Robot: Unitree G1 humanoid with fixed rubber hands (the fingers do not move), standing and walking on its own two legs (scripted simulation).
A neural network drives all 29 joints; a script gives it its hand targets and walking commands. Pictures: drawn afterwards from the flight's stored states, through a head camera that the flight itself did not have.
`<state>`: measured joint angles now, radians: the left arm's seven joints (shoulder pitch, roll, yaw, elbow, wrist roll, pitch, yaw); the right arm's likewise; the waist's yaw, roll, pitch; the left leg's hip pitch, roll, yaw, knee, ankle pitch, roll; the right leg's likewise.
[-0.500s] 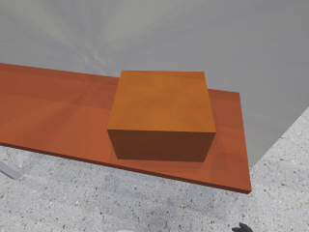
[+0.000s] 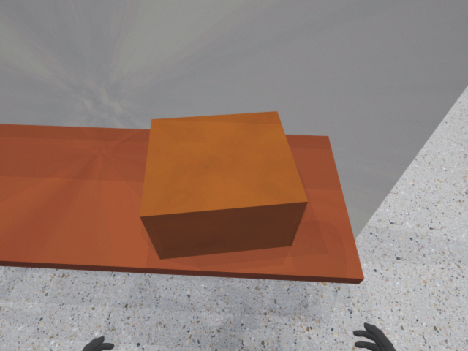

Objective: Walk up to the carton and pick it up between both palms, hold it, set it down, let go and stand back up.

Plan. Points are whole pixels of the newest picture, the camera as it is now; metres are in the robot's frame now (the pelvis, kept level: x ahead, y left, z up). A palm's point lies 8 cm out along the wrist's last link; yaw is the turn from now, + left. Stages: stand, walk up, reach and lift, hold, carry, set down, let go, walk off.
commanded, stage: walk up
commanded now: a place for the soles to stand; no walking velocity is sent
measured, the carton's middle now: (221, 182) +0.46 +0.05 -0.02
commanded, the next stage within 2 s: reach and lift in 1.62 s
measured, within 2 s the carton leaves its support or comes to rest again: neither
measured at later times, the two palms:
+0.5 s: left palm out of the picture +0.10 +0.26 -0.09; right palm out of the picture +0.06 -0.27 -0.12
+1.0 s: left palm out of the picture +0.11 +0.26 -0.09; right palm out of the picture +0.03 -0.27 -0.11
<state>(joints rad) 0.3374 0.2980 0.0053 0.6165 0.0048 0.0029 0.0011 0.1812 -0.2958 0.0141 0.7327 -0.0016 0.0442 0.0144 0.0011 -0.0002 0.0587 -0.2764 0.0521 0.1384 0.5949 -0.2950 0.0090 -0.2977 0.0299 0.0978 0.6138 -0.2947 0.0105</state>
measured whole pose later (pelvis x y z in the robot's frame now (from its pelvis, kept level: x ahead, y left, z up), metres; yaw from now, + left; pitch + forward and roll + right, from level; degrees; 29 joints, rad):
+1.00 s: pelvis -0.01 +0.01 +0.00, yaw -8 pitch -1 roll +1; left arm 0.33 0.29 0.01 0.62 0.01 0.02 0.01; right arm 0.26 -0.32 0.01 0.72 0.00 0.05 0.02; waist -0.01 0.01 0.06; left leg -0.28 0.06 0.21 0.63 -0.32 0.02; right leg -0.36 0.06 0.18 0.66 -0.27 0.03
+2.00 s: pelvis -0.02 -0.02 -0.01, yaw -3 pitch -6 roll +1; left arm 0.08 0.27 0.04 0.44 0.05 0.35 -0.01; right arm 0.20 -0.20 -0.07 0.64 -0.04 -0.09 -0.01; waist -0.02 -0.04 0.17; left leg -0.24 0.06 0.09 0.66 -0.31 -0.02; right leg -0.29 0.00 0.01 0.70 -0.32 -0.02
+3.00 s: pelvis +0.01 +0.00 +0.01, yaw -2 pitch -4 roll +0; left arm 0.15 0.31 0.00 0.66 -0.24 -0.34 0.00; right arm 0.17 -0.19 0.04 0.69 0.22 -0.39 0.03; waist 0.05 -0.02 0.05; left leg -0.13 0.03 0.06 0.44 -0.24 -0.01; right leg -0.14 0.00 0.00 0.44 -0.23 0.00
